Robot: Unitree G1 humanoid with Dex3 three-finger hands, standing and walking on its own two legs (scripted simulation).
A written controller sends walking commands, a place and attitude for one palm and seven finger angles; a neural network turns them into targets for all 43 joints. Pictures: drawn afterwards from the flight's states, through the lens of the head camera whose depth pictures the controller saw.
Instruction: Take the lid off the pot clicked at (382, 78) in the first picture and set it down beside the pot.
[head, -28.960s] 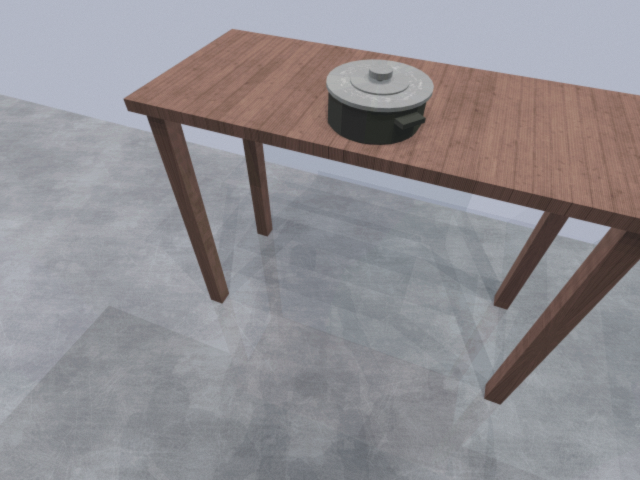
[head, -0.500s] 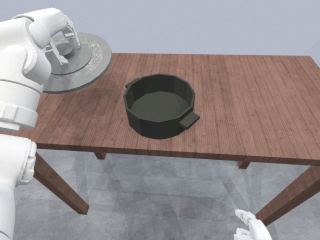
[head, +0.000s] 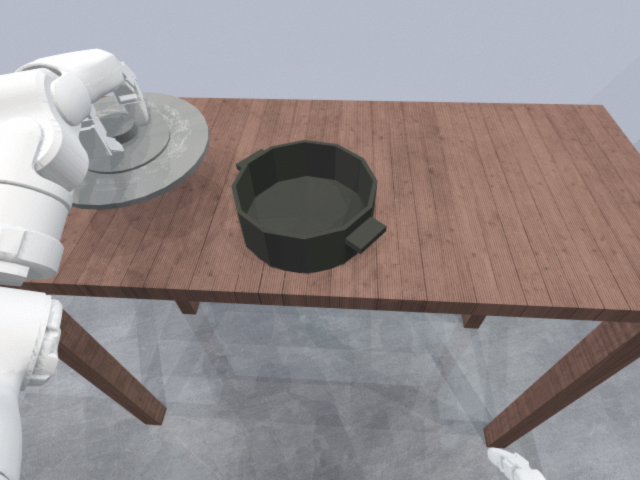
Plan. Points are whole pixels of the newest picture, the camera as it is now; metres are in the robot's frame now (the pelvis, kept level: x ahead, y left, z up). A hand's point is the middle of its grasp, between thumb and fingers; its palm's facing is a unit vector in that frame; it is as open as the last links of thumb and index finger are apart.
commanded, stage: lower the lid onto the table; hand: left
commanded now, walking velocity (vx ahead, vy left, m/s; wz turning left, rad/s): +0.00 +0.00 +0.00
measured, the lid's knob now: (116, 128) +0.46 +0.27 +0.21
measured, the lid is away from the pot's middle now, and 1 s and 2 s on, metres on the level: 0.22 0.23 0.24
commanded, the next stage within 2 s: open the fingers wide in 1.78 s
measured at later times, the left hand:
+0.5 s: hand (103, 165) +0.42 +0.28 +0.19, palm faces -0.30 -0.13 -0.94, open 7.9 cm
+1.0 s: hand (127, 177) +0.44 +0.27 +0.15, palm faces -0.38 -0.12 -0.92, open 7.9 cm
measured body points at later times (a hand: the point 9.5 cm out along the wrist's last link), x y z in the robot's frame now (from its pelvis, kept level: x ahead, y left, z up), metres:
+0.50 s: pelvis +0.00 +0.00 +0.00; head +0.03 -0.01 +0.45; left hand +0.43 +0.29 +0.24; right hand +0.14 -0.26 -0.11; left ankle -0.05 +0.04 -0.75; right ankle +0.03 -0.13 -0.75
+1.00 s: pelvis +0.01 +0.00 +0.00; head +0.05 +0.00 +0.45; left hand +0.45 +0.28 +0.20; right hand +0.12 -0.26 -0.12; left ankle -0.05 +0.04 -0.75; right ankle +0.03 -0.13 -0.75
